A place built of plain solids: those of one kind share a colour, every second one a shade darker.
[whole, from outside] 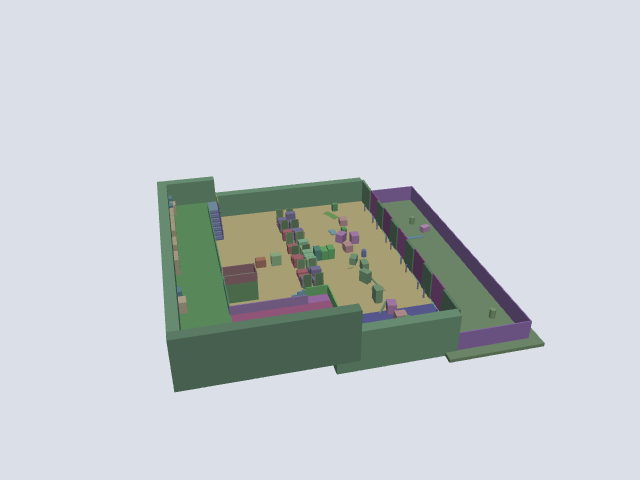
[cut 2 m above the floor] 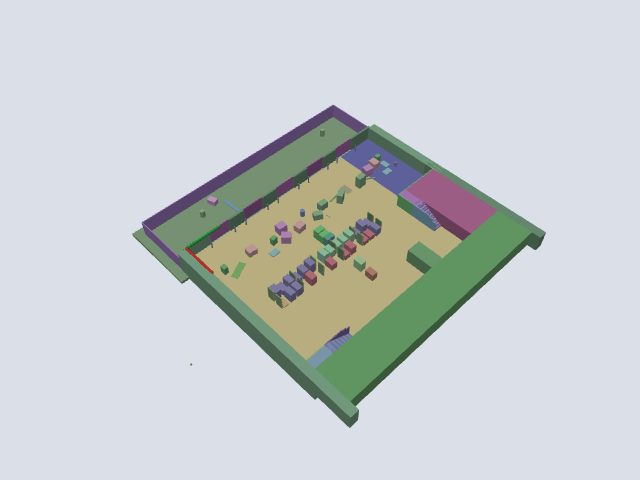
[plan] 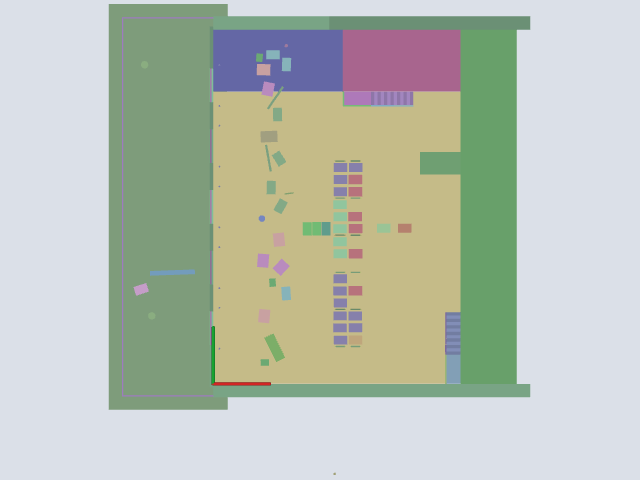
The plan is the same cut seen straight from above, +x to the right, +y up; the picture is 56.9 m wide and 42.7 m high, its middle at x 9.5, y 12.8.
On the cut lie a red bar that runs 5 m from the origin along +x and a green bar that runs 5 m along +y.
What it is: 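14 risers of 0.175 m up to a gallery 2.45 m over the floor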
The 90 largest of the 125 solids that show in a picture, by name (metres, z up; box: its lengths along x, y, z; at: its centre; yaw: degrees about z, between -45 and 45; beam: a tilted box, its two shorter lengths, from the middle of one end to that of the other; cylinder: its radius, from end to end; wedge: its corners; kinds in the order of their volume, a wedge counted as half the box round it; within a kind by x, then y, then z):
{
 "floor_hall_concrete_1": {"box": [22.0, 26.0, 1.65], "at": [11.0, 13.0, -0.82]},
 "wall_brick_1": {"box": [0.3, 3.75, 4.85], "at": [-0.15, 1.57, 0.78]},
 "wall_brick_2": {"box": [0.3, 2.4, 4.85], "at": [-0.15, 7.65, 0.78]},
 "wall_brick_3": {"box": [0.3, 2.4, 4.85], "at": [-0.15, 13.05, 0.78]},
 "wall_brick_4": {"box": [0.3, 2.4, 4.85], "at": [-0.15, 18.45, 0.78]},
 "wall_brick_5": {"box": [0.3, 2.4, 4.85], "at": [-0.15, 23.85, 0.78]},
 "wall_brick_6": {"box": [0.3, 3.75, 4.85], "at": [-0.15, 29.93, 0.78]},
 "wall_brick_7": {"box": [12.73, 1.2, 4.85], "at": [6.37, 32.1, 0.78]},
 "wall_brick_8": {"box": [23.2, 1.2, 4.85], "at": [11.6, -0.6, 0.78]},
 "wall_brick_9": {"box": [17.87, 1.2, 6.05], "at": [19.27, 32.1, 2.62]},
 "wall_brick_10": {"box": [7.4, 1.2, 6.05], "at": [24.5, -0.6, 2.62]},
 "wall_brick_11": {"box": [1.2, 33.9, 3.6], "at": [27.6, 15.75, 3.85]},
 "floor_galn_metal_1": {"box": [5.0, 31.5, 2.85], "at": [24.5, 15.75, 1.02]},
 "floor_gale_metal_1": {"box": [10.47, 5.5, 2.85], "at": [16.77, 28.75, 1.02]},
 "yard_yard_asphalt_1": {"box": [10.6, 36.1, 0.4], "at": [-4.0, 15.75, -1.45]},
 "floor_halle_concrete_1": {"box": [11.53, 5.5, 1.65], "at": [5.76, 28.75, -0.82]},
 "stair_gala_timber_1": {"box": [1.25, 0.29, 2.33], "at": [21.38, 2.75, 1.11]},
 "stair_gala_timber_2": {"box": [1.25, 0.58, 2.15], "at": [21.38, 2.89, 1.02]},
 "stair_gala_timber_3": {"box": [1.25, 0.87, 1.98], "at": [21.38, 3.04, 0.94]},
 "stair_gala_timber_4": {"box": [1.25, 1.16, 1.8], "at": [21.38, 3.18, 0.85]},
 "stair_gala_timber_5": {"box": [1.25, 1.45, 1.62], "at": [21.38, 3.33, 0.76]},
 "stair_gala_timber_6": {"box": [1.25, 1.74, 1.45], "at": [21.38, 3.47, 0.68]},
 "stair_gala_timber_7": {"box": [1.25, 2.03, 1.27], "at": [21.38, 3.62, 0.59]},
 "stair_gala_timber_8": {"box": [1.25, 2.32, 1.1], "at": [21.38, 3.76, 0.5]},
 "stair_gala_timber_9": {"box": [1.25, 2.61, 0.93], "at": [21.38, 3.9, 0.41]},
 "stair_gala_timber_10": {"box": [1.25, 2.9, 0.75], "at": [21.38, 4.05, 0.33]},
 "stair_gala_timber_11": {"box": [1.25, 3.19, 0.57], "at": [21.38, 4.2, 0.24]},
 "stair_gala_timber_12": {"box": [1.25, 3.48, 0.4], "at": [21.38, 4.34, 0.15]},
 "stair_gala_timber_13": {"box": [1.25, 3.77, 0.23], "at": [21.38, 4.49, 0.06]},
 "floor_gangwaygaln_metal_1": {"box": [3.6, 2.0, 2.5], "at": [20.2, 19.62, 1.2]},
 "fence_metal_1": {"box": [0.12, 33.74, 2.6], "at": [-8.06, 15.75, -0.35]},
 "fence_metal_2": {"box": [8.24, 0.12, 2.6], "at": [-4.0, -1.06, -0.35]},
 "fence_metal_3": {"box": [8.24, 0.12, 2.6], "at": [-4.0, 32.56, -0.35]},
 "load_cartons_1": {"box": [1.2, 0.8, 0.81], "at": [11.28, 4.98, 0.4]},
 "load_cartons_2": {"box": [1.2, 0.8, 1.24], "at": [11.28, 8.26, 0.62]},
 "load_cartons_3": {"box": [1.2, 0.8, 1.33], "at": [11.29, 6.05, 0.67]},
 "load_cartons_4": {"box": [1.2, 0.8, 1.58], "at": [11.3, 9.36, 0.79]},
 "load_cartons_5": {"box": [1.2, 0.8, 0.83], "at": [11.31, 17.1, 0.41]},
 "load_cartons_6": {"box": [1.2, 0.8, 1.51], "at": [11.31, 18.17, 0.76]},
 "load_cartons_7": {"box": [1.2, 0.8, 1.5], "at": [11.32, 3.89, 0.75]},
 "load_cartons_8": {"box": [1.2, 0.8, 0.81], "at": [11.32, 19.25, 0.41]},
 "load_cartons_9": {"box": [1.2, 0.8, 1.31], "at": [12.64, 6.04, 0.65]},
 "load_cartons_10": {"box": [1.2, 0.8, 1.31], "at": [12.66, 4.99, 0.66]},
 "load_cartons_11": {"box": [1.2, 0.8, 1.17], "at": [12.69, 19.24, 0.58]},
 "floor_galaland_metal_1": {"box": [1.25, 2.6, 2.85], "at": [21.38, 1.3, 1.02]},
 "floor_galbland_metal_1": {"box": [2.5, 1.2, 2.85], "at": [12.78, 25.4, 1.02]},
 "stair_galb_timber_1": {"box": [0.87, 1.2, 1.98], "at": [14.46, 25.4, 0.94]},
 "stair_galb_timber_2": {"box": [2.03, 1.2, 1.27], "at": [15.04, 25.4, 0.59]},
 "stair_galb_timber_3": {"box": [2.9, 1.2, 0.75], "at": [15.48, 25.4, 0.33]},
 "load_bales_1": {"box": [1.2, 0.8, 1.49], "at": [11.27, 15.95, 0.74]},
 "load_bales_2": {"box": [1.2, 0.8, 1.18], "at": [11.28, 12.64, 0.59]},
 "load_bales_3": {"box": [1.2, 0.8, 1.27], "at": [11.28, 13.8, 0.64]},
 "load_bales_4": {"box": [1.2, 0.8, 1.47], "at": [11.3, 11.58, 0.73]},
 "load_bales_5": {"box": [1.2, 0.8, 1.35], "at": [11.31, 14.87, 0.67]},
 "shutter_metal_1": {"box": [0.12, 3.0, 3.3], "at": [-0.2, 4.95, 1.65]},
 "shutter_metal_2": {"box": [0.12, 3.0, 3.3], "at": [-0.2, 10.35, 1.65]},
 "shutter_metal_3": {"box": [0.12, 3.0, 3.3], "at": [-0.2, 15.75, 1.65]},
 "shutter_metal_4": {"box": [0.12, 3.0, 3.3], "at": [-0.2, 21.15, 1.65]},
 "shutter_metal_5": {"box": [0.12, 3.0, 3.3], "at": [-0.2, 26.55, 1.65]},
 "shelf_1": {"box": [0.5, 2.0, 1.92], "at": [26.71, 9.48, 3.41]},
 "shelf_2": {"box": [0.5, 2.0, 2.0], "at": [26.71, 13.08, 3.45]},
 "shelf_3": {"box": [0.5, 2.0, 1.99], "at": [26.71, 16.4, 3.44]},
 "load_sacks_1": {"box": [1.22, 0.84, 1.21], "at": [12.63, 14.88, 0.61]},
 "load_sacks_2": {"box": [1.22, 0.84, 1.27], "at": [12.65, 8.28, 0.63]},
 "load_sacks_3": {"box": [1.22, 0.84, 0.7], "at": [12.65, 17.1, 0.35]},
 "load_sacks_4": {"box": [1.22, 0.84, 0.99], "at": [12.66, 11.57, 0.5]},
 "load_sacks_5": {"box": [1.22, 0.84, 0.73], "at": [12.66, 13.81, 0.37]},
 "load_bales_hall_1": {"box": [0.8, 1.2, 1.02], "at": [5.16, 17.46, 0.51], "yaw": -1.4},
 "load_bales_hall_2": {"box": [0.8, 1.2, 1.69], "at": [5.72, 23.96, 0.85], "yaw": 1.3},
 "load_bales_hall_3": {"box": [0.8, 1.2, 1.42], "at": [5.86, 20.04, 0.71], "yaw": 32.2},
 "load_bales_hall_4": {"box": [0.8, 1.2, 0.91], "at": [6.0, 15.8, 0.46], "yaw": -28.7},
 "ibc_hall_1": {"box": [1.0, 1.2, 1.16], "at": [4.44, 10.96, 0.58], "yaw": -4.1},
 "ibc_hall_2": {"box": [1.0, 1.2, 1.16], "at": [4.89, 26.23, 0.58], "yaw": -11.5},
 "ibc_hall_3": {"box": [1.0, 1.2, 1.16], "at": [6.05, 10.38, 0.58], "yaw": -43.8},
 "rail_galbland_1": {"box": [0.12, 6.82, 3.55], "at": [11.59, 28.09, 1.77]},
 "rail_galbland_2": {"box": [2.5, 0.12, 3.55], "at": [12.78, 24.74, 1.77]},
 "stillage_hall_1": {"box": [1.2, 1.0, 0.92], "at": [4.48, 27.95, 0.46], "yaw": -1.7},
 "stillage_hall_2": {"box": [1.0, 1.2, 0.83], "at": [4.54, 6.03, 0.41], "yaw": -5.2},
 "stillage_hall_3": {"box": [1.0, 1.2, 0.94], "at": [5.85, 12.82, 0.47], "yaw": 5.6},
 "load_bales_barred_1": {"box": [0.8, 1.2, 1.38], "at": [8.36, 13.79, 0.69]},
 "load_bales_barred_2": {"box": [0.8, 1.2, 1.25], "at": [9.2, 13.8, 0.62]},
 "rail_galn_1": {"box": [0.12, 7.97, 1.1], "at": [22.06, 6.58, 3.0]},
 "rail_galn_2": {"box": [0.12, 8.05, 1.1], "at": [22.06, 14.6, 3.0]},
 "load_cartons_barred_1": {"box": [0.8, 1.2, 1.46], "at": [10.04, 13.8, 0.73]},
 "load_sacks_pinch_1": {"box": [1.2, 0.8, 1.37], "at": [15.17, 13.85, 0.68]},
 "pallets_1": {"box": [0.8, 1.2, 1.31], "at": [26.56, 24.03, 3.1]},
 "rail_gale_1": {"box": [8.09, 0.12, 1.1], "at": [18.07, 26.06, 3.0]},
 "load_cartons_pinch_1": {"box": [1.2, 0.8, 1.01], "at": [17.04, 13.85, 0.5]},
 "cabinet_1": {"box": [0.45, 1.0, 1.8], "at": [26.73, 22.87, 3.35]},
 "pallets_yard_1": {"box": [1.2, 0.8, 0.75], "at": [-6.41, 8.41, -0.88], "yaw": 18.2}
}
